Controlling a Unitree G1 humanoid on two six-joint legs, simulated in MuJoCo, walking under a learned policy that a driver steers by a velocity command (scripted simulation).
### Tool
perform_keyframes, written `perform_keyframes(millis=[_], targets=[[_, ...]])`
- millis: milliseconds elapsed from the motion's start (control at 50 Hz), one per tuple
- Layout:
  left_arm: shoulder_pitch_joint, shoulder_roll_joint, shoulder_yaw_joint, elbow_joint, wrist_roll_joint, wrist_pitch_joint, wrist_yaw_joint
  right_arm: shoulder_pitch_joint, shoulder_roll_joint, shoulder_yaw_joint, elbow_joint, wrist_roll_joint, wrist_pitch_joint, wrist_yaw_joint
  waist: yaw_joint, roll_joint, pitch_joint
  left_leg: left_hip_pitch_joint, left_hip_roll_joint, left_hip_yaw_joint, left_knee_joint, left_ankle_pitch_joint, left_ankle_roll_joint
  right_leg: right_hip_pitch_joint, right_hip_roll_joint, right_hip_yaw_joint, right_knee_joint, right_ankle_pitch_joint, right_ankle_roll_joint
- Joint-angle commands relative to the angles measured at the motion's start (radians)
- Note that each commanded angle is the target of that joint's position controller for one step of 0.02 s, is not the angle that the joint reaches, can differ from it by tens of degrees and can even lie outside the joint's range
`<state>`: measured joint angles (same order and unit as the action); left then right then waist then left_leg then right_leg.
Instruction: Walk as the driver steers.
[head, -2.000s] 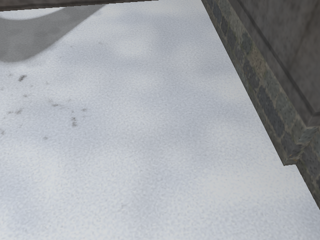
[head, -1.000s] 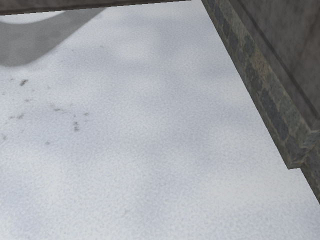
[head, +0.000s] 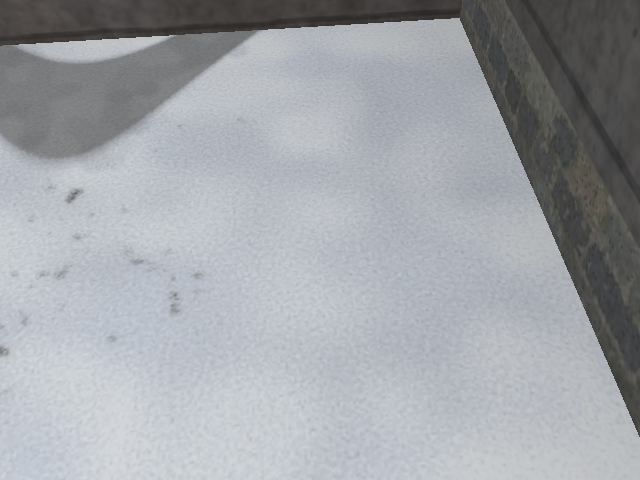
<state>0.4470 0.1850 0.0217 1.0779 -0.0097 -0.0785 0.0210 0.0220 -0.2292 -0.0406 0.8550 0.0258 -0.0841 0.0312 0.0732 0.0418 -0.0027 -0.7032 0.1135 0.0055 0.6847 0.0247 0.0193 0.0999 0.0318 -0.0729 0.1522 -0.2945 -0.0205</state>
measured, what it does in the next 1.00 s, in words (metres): walks ahead: left foot, then right foot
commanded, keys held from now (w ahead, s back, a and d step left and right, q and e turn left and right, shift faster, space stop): w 0.48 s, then no key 0.52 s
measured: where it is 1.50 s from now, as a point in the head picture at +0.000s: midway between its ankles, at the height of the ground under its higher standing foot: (344, 470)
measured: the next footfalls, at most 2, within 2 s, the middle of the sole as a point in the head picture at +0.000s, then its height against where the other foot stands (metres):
left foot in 0.12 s outside the picture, level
right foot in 0.64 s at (404, 446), level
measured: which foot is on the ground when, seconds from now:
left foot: up 0.00-0.10, down 0.12-0.66, up 0.68-0.98, down 1.00-1.00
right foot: down 0.00-0.12, up 0.14-0.62, down 0.64-1.00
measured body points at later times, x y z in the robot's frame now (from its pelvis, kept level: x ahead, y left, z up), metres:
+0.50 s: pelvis +0.28 +0.06 +0.01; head +0.30 +0.06 +0.46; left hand +0.47 +0.30 -0.10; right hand +0.27 -0.20 -0.13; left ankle +0.22 +0.15 -0.74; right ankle +0.47 -0.12 -0.67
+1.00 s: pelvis +0.46 +0.01 +0.00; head +0.47 +0.01 +0.45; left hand +0.56 +0.26 -0.14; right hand +0.54 -0.25 -0.14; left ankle +0.49 +0.15 -0.74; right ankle +0.52 -0.08 -0.74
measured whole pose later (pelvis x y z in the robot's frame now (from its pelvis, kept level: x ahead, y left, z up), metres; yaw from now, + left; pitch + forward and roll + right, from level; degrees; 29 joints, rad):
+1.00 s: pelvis +0.46 +0.01 +0.00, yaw +0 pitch +1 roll -2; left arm 0.15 0.21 0.03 0.97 0.01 -0.04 0.01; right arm 0.19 -0.23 -0.04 0.96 -0.02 0.01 -0.05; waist 0.00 0.04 -0.01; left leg -0.33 0.08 -0.03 0.56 -0.25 -0.01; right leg -0.34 0.05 -0.09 0.44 -0.13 -0.06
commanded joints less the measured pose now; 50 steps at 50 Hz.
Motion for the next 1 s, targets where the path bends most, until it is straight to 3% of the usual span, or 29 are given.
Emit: perform_keyframes(millis=[20, 60, 80, 100, 120, 140, 160, 180, 200, 220, 260, 320, 380, 480, 520, 580, 620, 640, 660, 680, 700, 720, 740, 760, 800, 840, 920, 960, 1000], targets=[[0.035, 0.178, 0.040, -0.029, -0.011, 0.001, 0.005, -0.145, -0.054, -0.003, -0.097, 0.004, -0.018, 0.019, -0.021, -0.109, 0.145, -0.001, -0.024, 0.010, -0.106, -0.018, 0.030, -0.049, -0.293, 0.102, -0.026, 0.309, -0.148], [0.014, 0.201, 0.051, -0.038, -0.007, 0.008, 0.004, -0.091, -0.093, -0.019, -0.093, 0.002, -0.023, 0.027, -0.066, -0.143, 0.094, 0.118, -0.064, 0.033, -0.138, -0.082, 0.066, -0.002, -0.305, 0.090, 0.075, 0.552, -0.126], [-0.001, 0.213, 0.055, -0.044, -0.002, 0.014, 0.003, 0.000, -0.127, -0.037, -0.070, 0.001, -0.023, 0.025, -0.119, -0.164, 0.029, 0.245, -0.102, 0.058, -0.138, -0.112, 0.090, 0.006, -0.293, 0.071, 0.196, 0.739, -0.111], [-0.015, 0.203, 0.051, -0.053, 0.008, 0.019, 0.001, 0.182, -0.169, -0.062, -0.016, 0.005, -0.023, 0.016, -0.201, -0.158, -0.082, 0.481, -0.140, 0.089, -0.132, -0.120, 0.118, -0.059, -0.242, 0.030, 0.410, 0.834, -0.085], [-0.011, 0.163, 0.034, -0.083, 0.021, 0.018, -0.002, 0.375, -0.250, -0.085, 0.028, -0.006, -0.021, 0.003, -0.258, -0.056, -0.229, 0.825, 0.039, -0.127, -0.097, -0.122, 0.180, -0.315, -0.184, 0.001, 0.746, 0.572, -0.048], [0.129, -0.008, -0.011, -0.091, 0.011, -0.011, -0.019, 0.447, -0.325, -0.096, 0.057, -0.020, -0.020, 0.007, -0.166, 0.255, -0.421, 1.148, 0.288, -0.677, -0.277, -0.377, 0.354, -0.681, 0.026, 0.070, 1.110, -0.184, 0.008], [0.052, 0.093, 0.013, -0.083, -0.024, -0.045, -0.024, 0.433, -0.227, -0.070, 0.052, -0.020, -0.022, 0.006, -0.202, 0.183, -0.408, 1.125, 0.272, -0.792, -0.402, -0.438, 0.320, -0.790, 0.004, 0.218, 1.244, -0.249, -0.014], [-0.067, 0.157, 0.030, -0.126, -0.047, -0.061, -0.024, 0.334, -0.182, -0.058, 0.041, -0.014, -0.027, 0.002, -0.185, 0.143, -0.235, 0.987, 0.241, -0.616, -0.398, -0.370, 0.262, -0.876, -0.052, 0.185, 1.274, -0.181, -0.032], [-0.134, 0.171, 0.031, -0.147, -0.040, -0.065, -0.015, 0.234, -0.147, -0.045, 0.017, -0.015, -0.031, 0.000, -0.151, 0.029, -0.156, 0.811, 0.213, -0.477, -0.411, -0.241, 0.235, -0.838, -0.113, 0.160, 1.230, -0.079, -0.041], [-0.160, 0.171, 0.041, -0.149, -0.022, -0.058, -0.005, 0.176, -0.117, -0.037, 0.013, -0.026, -0.036, 0.004, -0.113, -0.007, -0.097, 0.655, 0.176, -0.371, -0.436, -0.142, 0.219, -0.780, -0.152, 0.149, 1.167, -0.016, -0.042], [-0.105, 0.130, 0.044, -0.143, -0.015, -0.025, -0.002, 0.156, -0.076, -0.025, 0.030, -0.039, -0.041, 0.012, -0.053, 0.032, -0.070, 0.521, 0.126, -0.267, -0.492, -0.113, 0.212, -0.678, -0.189, 0.159, 1.096, 0.028, -0.052], [-0.151, 0.118, 0.046, -0.165, -0.008, -0.001, -0.002, 0.202, -0.115, -0.033, 0.056, -0.032, -0.044, -0.002, -0.038, 0.018, -0.003, 0.461, 0.117, -0.191, -0.563, -0.087, 0.234, -0.730, -0.206, 0.142, 0.981, 0.085, -0.033], [-0.270, 0.127, 0.050, -0.204, 0.006, -0.001, -0.004, 0.259, -0.139, -0.037, 0.071, -0.029, -0.036, -0.023, -0.065, -0.004, 0.031, 0.508, 0.112, -0.150, -0.585, -0.061, 0.227, -0.833, -0.207, 0.134, 0.805, 0.243, -0.003], [-0.446, 0.105, 0.038, -0.248, -0.002, -0.013, -0.022, 0.338, -0.157, -0.039, 0.092, -0.014, -0.026, -0.037, -0.122, 0.007, 0.060, 0.562, 0.075, -0.058, -0.584, -0.051, 0.183, -0.782, -0.149, 0.073, 0.513, 0.422, 0.006], [-0.498, 0.099, 0.032, -0.264, 0.000, -0.018, -0.032, 0.362, -0.153, -0.037, 0.107, -0.016, -0.015, -0.040, -0.139, 0.006, 0.083, 0.601, 0.075, -0.032, -0.534, 0.055, 0.173, -0.757, -0.122, 0.056, 0.436, 0.419, 0.003], [-0.498, 0.117, 0.035, -0.278, 0.004, -0.028, -0.050, 0.370, -0.161, -0.041, 0.124, -0.017, 0.007, -0.046, -0.123, 0.043, 0.047, 0.692, 0.105, -0.034, -0.411, 0.262, 0.143, -0.694, -0.087, 0.056, 0.371, 0.355, -0.029], [-0.366, 0.167, 0.056, -0.240, 0.013, -0.035, -0.050, 0.317, -0.174, -0.045, 0.115, -0.012, 0.015, -0.051, -0.045, 0.062, -0.034, 0.726, 0.082, -0.028, -0.269, 0.423, 0.100, -0.524, -0.041, 0.036, 0.307, 0.363, -0.064], [-0.246, 0.212, 0.074, -0.198, 0.022, -0.040, -0.046, 0.317, -0.160, -0.040, 0.110, -0.014, 0.017, -0.051, 0.002, 0.034, -0.107, 0.698, 0.022, 0.000, -0.115, 0.425, 0.065, -0.351, -0.041, 0.030, 0.274, 0.520, -0.087], [-0.121, 0.290, 0.089, -0.173, 0.045, -0.040, -0.038, 0.361, -0.113, -0.021, 0.088, -0.038, 0.011, -0.049, 0.007, -0.093, -0.262, 0.490, -0.047, 0.030, 0.161, 0.084, 0.019, -0.025, -0.230, 0.200, 0.387, 0.962, -0.156], [-0.095, 0.301, 0.082, -0.162, 0.041, -0.025, -0.039, 0.534, 0.002, 0.015, 0.126, -0.033, 0.002, -0.036, -0.049, -0.322, -0.424, 0.190, -0.184, -0.001, 0.511, -0.682, -0.041, 0.279, -0.481, 0.516, 0.379, 1.124, -0.353], [-0.074, 0.236, 0.068, -0.168, 0.020, -0.013, -0.044, 0.516, -0.093, -0.009, 0.151, -0.010, -0.002, -0.032, -0.008, -0.218, -0.479, 0.165, -0.163, -0.149, 0.618, -0.721, -0.038, 0.222, -0.443, 0.567, 0.316, 0.916, -0.344], [-0.171, 0.230, 0.064, -0.186, 0.006, -0.008, -0.036, 0.395, -0.134, -0.022, 0.112, 0.010, 0.001, -0.037, -0.019, -0.184, -0.323, 0.076, -0.117, -0.111, 0.627, -0.665, -0.038, 0.095, -0.404, 0.459, 0.268, 0.752, -0.296], [-0.260, 0.194, 0.050, -0.203, 0.007, -0.004, -0.028, 0.317, -0.134, -0.023, 0.093, 0.004, 0.012, -0.049, -0.039, -0.106, -0.224, 0.075, -0.071, -0.074, 0.578, -0.588, -0.043, -0.055, -0.359, 0.386, 0.219, 0.632, -0.258], [-0.319, 0.160, 0.038, -0.209, 0.016, -0.003, -0.024, 0.283, -0.130, -0.029, 0.087, -0.012, 0.030, -0.062, -0.065, -0.078, -0.159, 0.129, -0.036, -0.073, 0.514, -0.528, -0.048, -0.207, -0.332, 0.336, 0.173, 0.559, -0.239], [-0.369, 0.140, 0.031, -0.197, 0.038, -0.001, -0.022, 0.324, -0.082, -0.024, 0.092, -0.022, 0.061, -0.075, -0.121, -0.128, -0.126, 0.295, -0.013, -0.063, 0.363, -0.476, -0.049, -0.394, -0.277, 0.249, 0.120, 0.507, -0.215], [-0.379, 0.148, 0.033, -0.186, 0.046, 0.000, -0.017, 0.340, -0.048, -0.016, 0.099, -0.023, 0.072, -0.085, -0.134, -0.156, -0.124, 0.380, -0.029, -0.037, 0.202, -0.467, -0.054, -0.456, -0.246, 0.182, 0.107, 0.520, -0.220], [-0.377, 0.174, 0.036, -0.179, 0.032, 0.022, -0.011, 0.302, -0.075, -0.018, 0.103, -0.034, 0.093, -0.085, -0.120, -0.155, -0.137, 0.484, -0.044, -0.016, 0.001, -0.299, -0.054, -0.475, -0.238, 0.188, 0.072, 0.136, -0.199], [-0.380, 0.156, 0.028, -0.170, 0.019, 0.034, -0.007, 0.278, -0.076, -0.021, 0.105, -0.044, 0.097, -0.081, -0.127, -0.145, -0.080, 0.542, -0.062, 0.007, -0.125, -0.231, -0.033, -0.528, -0.205, 0.185, 0.068, -0.127, -0.144], [-0.329, 0.128, 0.017, -0.143, 0.020, 0.039, -0.007, 0.264, -0.102, -0.022, 0.095, -0.059, 0.094, -0.082, -0.114, -0.100, -0.011, 0.546, -0.007, -0.052, -0.243, -0.200, 0.002, -0.546, -0.158, 0.177, 0.098, -0.251, -0.060]])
